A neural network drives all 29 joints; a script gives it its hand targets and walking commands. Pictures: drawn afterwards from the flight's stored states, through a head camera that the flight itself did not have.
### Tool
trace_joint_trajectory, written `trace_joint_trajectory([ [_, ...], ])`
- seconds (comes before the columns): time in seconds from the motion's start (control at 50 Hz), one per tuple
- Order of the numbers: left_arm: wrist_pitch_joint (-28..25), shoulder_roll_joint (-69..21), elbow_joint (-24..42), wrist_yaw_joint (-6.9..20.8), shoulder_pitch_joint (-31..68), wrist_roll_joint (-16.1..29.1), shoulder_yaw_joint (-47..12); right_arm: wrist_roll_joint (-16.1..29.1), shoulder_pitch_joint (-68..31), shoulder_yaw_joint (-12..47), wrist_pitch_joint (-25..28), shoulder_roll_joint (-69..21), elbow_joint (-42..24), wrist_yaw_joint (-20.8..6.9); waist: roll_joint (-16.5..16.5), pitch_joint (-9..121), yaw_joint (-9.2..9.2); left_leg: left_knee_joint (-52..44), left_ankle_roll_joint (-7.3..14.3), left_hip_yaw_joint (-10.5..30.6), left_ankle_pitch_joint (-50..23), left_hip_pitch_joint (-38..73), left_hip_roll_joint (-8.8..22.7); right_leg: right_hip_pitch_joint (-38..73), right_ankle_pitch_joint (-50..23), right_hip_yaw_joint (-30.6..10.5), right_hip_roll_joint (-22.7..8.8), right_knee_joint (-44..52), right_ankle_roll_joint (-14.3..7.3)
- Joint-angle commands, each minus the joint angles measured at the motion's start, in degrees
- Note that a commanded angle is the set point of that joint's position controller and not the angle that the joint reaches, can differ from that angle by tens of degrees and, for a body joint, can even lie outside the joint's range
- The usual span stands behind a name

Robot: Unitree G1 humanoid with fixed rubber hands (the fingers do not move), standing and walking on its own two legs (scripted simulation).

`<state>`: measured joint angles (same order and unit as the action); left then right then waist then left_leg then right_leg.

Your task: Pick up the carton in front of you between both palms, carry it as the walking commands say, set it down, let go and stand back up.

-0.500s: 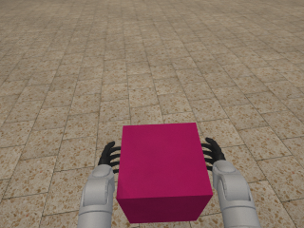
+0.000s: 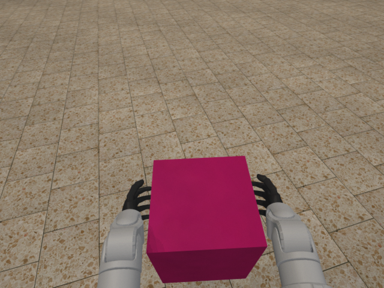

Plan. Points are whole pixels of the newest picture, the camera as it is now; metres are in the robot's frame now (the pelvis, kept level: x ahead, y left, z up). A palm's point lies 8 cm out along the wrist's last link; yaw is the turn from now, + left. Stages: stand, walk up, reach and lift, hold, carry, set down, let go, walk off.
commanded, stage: hold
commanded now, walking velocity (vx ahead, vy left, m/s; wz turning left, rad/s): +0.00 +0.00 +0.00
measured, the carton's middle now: (202, 222) +0.29 +0.00 -0.06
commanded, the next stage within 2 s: set down in 0.14 s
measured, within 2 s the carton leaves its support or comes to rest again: neither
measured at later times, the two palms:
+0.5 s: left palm (135, 201) +0.33 +0.16 -0.01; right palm (261, 205) +0.30 -0.14 -0.01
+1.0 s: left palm (148, 222) +0.37 +0.17 -0.21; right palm (244, 220) +0.36 -0.13 -0.20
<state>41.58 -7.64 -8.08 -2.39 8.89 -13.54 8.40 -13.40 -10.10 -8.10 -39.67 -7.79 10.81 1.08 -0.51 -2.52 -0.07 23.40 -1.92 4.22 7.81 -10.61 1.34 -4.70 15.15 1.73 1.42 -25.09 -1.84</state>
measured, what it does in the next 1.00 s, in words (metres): lowers itself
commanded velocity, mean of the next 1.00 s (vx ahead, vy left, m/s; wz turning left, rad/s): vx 0.00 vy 0.00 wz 0.00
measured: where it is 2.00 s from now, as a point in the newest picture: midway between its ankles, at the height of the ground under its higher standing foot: outside the picture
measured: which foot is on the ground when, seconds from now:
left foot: down 0.00-1.00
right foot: down 0.00-1.00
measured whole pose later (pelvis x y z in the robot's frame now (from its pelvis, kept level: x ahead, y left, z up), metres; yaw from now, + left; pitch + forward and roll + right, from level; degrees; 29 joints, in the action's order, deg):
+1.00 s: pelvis -0.04 +0.03 -0.13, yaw -5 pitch +37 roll -1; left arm 12.4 -5.1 -32.0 -2.5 36.6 -12.6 23.2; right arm -10.8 -38.5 -21.9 -11.4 -6.1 35.2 3.3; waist -2.2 10.3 1.8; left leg 68.0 -2.8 6.2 19.9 -84.7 -3.2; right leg -80.8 26.9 -5.0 6.4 -71.1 1.1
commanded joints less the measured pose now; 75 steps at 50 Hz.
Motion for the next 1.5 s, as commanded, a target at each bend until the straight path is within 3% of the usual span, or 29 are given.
trace_joint_trajectory([
  [0.0,-3.8,-52.5,5.5,15.0,28.4,14.6,-32.6,14.2,-28.6,31.8,3.1,-54.1,-5.0,-13.1,-1.7,16.6,1.4,-0.4,2.5,-0.3,-6.2,7.4,-8.2,2.9,-17.2,-8.3,1.5,5.5,2.0],
  [0.1,-3.5,-54.7,0.6,15.1,29.7,12.9,-30.3,15.3,-32.5,31.4,2.6,-55.1,-1.4,-15.3,-0.6,13.8,2.38,-1.5,2.7,-0.6,-1.4,11.0,-7.8,-4.1,-7.0,-7.2,1.9,6.8,2.0],
  [0.18,-3.0,-57.3,-2.3,15.4,33.9,12.7,-29.3,14.0,-36.0,28.3,2.8,-54.0,2.4,-16.7,1.4,12.8,1.29,-2.0,2.1,-0.5,1.0,14.3,-6.8,-8.9,-1.1,-6.5,2.7,7.1,0.5],
  [0.28,-4.7,-61.4,-12.8,15.9,43.7,11.2,-23.2,8.1,-44.4,18.2,6.4,-51.5,13.9,-18.8,2.8,11.5,-1.08,-1.9,0.8,1.4,11.5,14.1,-5.1,-15.1,7.9,-5.8,3.2,4.3,-1.3],
  [0.36,-8.0,-59.6,-23.1,14.7,49.4,6.4,-13.3,2.0,-50.6,7.3,10.7,-48.8,23.8,-18.8,2.7,10.8,-1.66,0.6,0.6,3.8,16.8,9.9,-4.3,-21.0,9.2,-5.6,3.5,-1.6,-1.6],
  [0.42,-11.3,-53.9,-26.9,12.3,49.3,1.5,-5.2,-3.4,-50.3,-0.4,13.6,-44.4,28.3,-17.1,1.6,10.2,-1.37,4.2,0.7,4.0,14.3,4.8,-4.7,-26.8,8.1,-5.6,3.6,-5.7,-1.6],
  [0.48,-15.9,-47.5,-28.2,10.2,47.1,-2.4,0.1,-6.8,-48.6,-4.5,17.1,-40.5,29.7,-15.6,0.4,12.4,-0.39,8.7,0.8,2.4,6.6,-1.8,-5.3,-31.4,4.5,-5.4,4.3,-9.0,-1.2],
  [0.54,-22.0,-45.6,-27.6,9.2,46.6,-3.1,-0.8,-6.7,-47.7,-3.6,22.2,-40.0,29.9,-15.0,0.1,19.0,0.75,13.2,0.9,1.4,-3.3,-5.0,-5.8,-35.5,0.3,-5.3,5.3,-12.4,-0.5],
  [0.58,-26.5,-46.5,-26.5,8.8,48.1,-2.2,-4.4,-4.6,-48.7,-0.1,26.4,-41.0,29.5,-14.9,1.0,25.4,1.1,16.7,0.9,1.4,-8.2,-5.9,-6.2,-39.2,-2.0,-4.9,6.1,-15.4,0.1],
  [0.64,-32.0,-49.2,-25.2,8.5,52.1,0.4,-11.4,-0.8,-51.9,6.8,31.5,-44.5,28.2,-14.2,0.8,37.9,0.18,23.2,0.7,1.0,-13.8,-7.1,-7.0,-45.0,-5.3,-4.0,7.0,-20.2,1.1],
  [0.72,-35.4,-51.7,-20.4,8.5,56.4,4.2,-20.5,4.2,-54.9,16.6,34.5,-48.5,23.2,-12.3,0.9,59.2,-0.04,32.8,0.4,-0.3,-21.7,-8.6,-7.6,-50.2,-11.6,-3.3,7.8,-27.2,2.5],
  [0.76,-35.3,-51.6,-18.1,8.5,56.9,6.1,-23.6,6.7,-55.8,20.3,34.4,-49.9,20.7,-11.3,1.2,67.5,0.76,36.3,0.3,-1.2,-23.6,-11.4,-8.0,-51.0,-14.5,-3.5,7.9,-30.3,3.1],
  [0.84,-33.5,-50.2,-18.4,9.6,56.5,7.2,-24.1,8.4,-55.7,22.8,32.4,-51.6,20.4,-9.8,0.1,68.0,2.05,39.4,-0.2,-3.2,-14.4,-25.3,-9.2,-52.7,-11.8,-3.9,8.0,-33.9,4.3],
  [0.9,-31.6,-49.0,-21.7,11.0,57.6,6.2,-21.2,7.8,-56.7,21.2,30.4,-52.6,22.9,-9.4,-0.6,61.9,2.83,40.9,0.0,-4.4,-5.2,-35.9,-9.6,-56.4,-4.8,-3.8,8.1,-35.7,4.7],
  [0.96,-30.3,-47.9,-25.2,12.2,59.0,5.4,-17.9,7.0,-58.7,18.9,29.1,-52.7,25.5,-9.1,-1.2,58.5,3.49,43.1,0.3,-5.2,-1.1,-43.1,-9.7,-60.3,-1.2,-3.7,8.2,-37.8,4.8],
  [1.12,-30.8,-45.1,-30.2,12.9,63.5,5.6,-12.8,6.6,-64.5,15.2,30.1,-50.7,28.8,-6.8,-2.0,61.4,4.49,51.2,0.1,-5.7,-2.9,-53.8,-10.0,-68.5,-2.7,-2.7,9.0,-46.2,5.2],
  [1.28,-31.8,-43.1,-29.0,10.7,69.7,8.9,-14.5,9.4,-71.8,17.4,32.1,-47.0,26.8,-4.0,-0.9,69.2,4.96,59.7,-1.2,-6.4,-4.2,-57.0,-10.3,-75.4,-2.4,-0.6,10.5,-55.8,5.2],
  [1.48,-30.8,-40.1,-27.7,8.4,78.9,11.6,-15.3,12.3,-81.8,17.2,31.4,-43.3,27.6,-3.2,0.4,71.7,6.03,67.8,-2.2,-7.3,-1.6,-58.7,-10.1,-84.9,3.3,1.7,11.6,-65.7,4.9],
])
